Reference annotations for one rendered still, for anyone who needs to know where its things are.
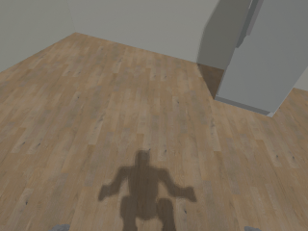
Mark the fridge door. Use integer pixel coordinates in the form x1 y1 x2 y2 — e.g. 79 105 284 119
218 0 308 113

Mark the handle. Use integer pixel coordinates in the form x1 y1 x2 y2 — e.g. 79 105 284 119
246 0 264 36

